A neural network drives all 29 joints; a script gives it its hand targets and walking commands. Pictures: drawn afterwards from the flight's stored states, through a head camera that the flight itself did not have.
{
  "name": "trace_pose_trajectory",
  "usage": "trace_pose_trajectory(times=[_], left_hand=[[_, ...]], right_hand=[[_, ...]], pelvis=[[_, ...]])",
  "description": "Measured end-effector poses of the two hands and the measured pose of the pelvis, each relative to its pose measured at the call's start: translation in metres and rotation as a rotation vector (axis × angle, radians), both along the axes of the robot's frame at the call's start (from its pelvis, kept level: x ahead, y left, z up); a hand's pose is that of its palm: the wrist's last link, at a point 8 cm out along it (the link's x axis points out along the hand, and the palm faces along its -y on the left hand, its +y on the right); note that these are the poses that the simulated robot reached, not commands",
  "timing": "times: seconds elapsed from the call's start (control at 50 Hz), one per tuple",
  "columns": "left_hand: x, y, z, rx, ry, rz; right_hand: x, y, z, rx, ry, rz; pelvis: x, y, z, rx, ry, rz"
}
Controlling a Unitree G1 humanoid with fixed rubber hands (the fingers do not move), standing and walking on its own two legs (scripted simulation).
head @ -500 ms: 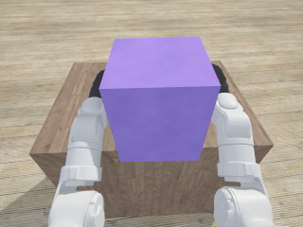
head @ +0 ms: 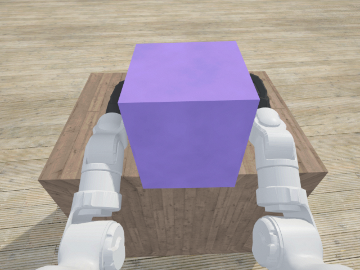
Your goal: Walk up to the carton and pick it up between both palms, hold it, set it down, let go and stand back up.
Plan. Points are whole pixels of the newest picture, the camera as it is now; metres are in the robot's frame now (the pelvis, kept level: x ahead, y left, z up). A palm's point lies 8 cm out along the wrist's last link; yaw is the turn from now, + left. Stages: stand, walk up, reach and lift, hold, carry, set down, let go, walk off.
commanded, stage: hold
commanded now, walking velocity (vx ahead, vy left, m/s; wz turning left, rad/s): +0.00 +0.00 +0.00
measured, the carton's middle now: (187, 118) +0.40 +0.01 +0.16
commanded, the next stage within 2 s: none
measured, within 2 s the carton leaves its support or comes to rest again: neither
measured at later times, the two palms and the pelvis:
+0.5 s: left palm (121, 110) +0.40 +0.15 +0.18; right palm (259, 107) +0.41 -0.15 +0.19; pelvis +0.01 +0.00 +0.00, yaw +0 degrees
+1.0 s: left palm (119, 111) +0.40 +0.15 +0.18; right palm (260, 108) +0.40 -0.15 +0.19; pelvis +0.00 +0.00 +0.00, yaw +0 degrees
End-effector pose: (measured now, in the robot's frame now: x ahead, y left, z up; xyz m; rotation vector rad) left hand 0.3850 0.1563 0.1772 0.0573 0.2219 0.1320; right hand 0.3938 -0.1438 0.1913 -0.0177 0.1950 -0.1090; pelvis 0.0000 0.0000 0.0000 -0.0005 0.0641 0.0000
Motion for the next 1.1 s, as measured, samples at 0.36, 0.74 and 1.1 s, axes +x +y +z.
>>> trace_pose_trajectory(times=[0.36,0.74,1.1], left_hand=[[0.016,-0.003,0.003,-0.005,0.004,-0.005],[0.016,-0.008,-0.002,0.001,0.016,-0.01],[0.013,-0.004,-0.001,-0.009,0.027,-0.013]], right_hand=[[0.013,-0.003,0.001,-0.003,0.005,-0.006],[0.011,-0.008,-0.005,0.002,0.017,-0.018],[0.008,-0.004,0.0,-0.003,0.029,-0.02]], pelvis=[[0.007,0.002,0.0,0.0,0.001,0.003],[0.011,0.002,0.001,0.001,-0.004,-0.004],[0.0,0.002,0.0,0.0,0.003,0.003]])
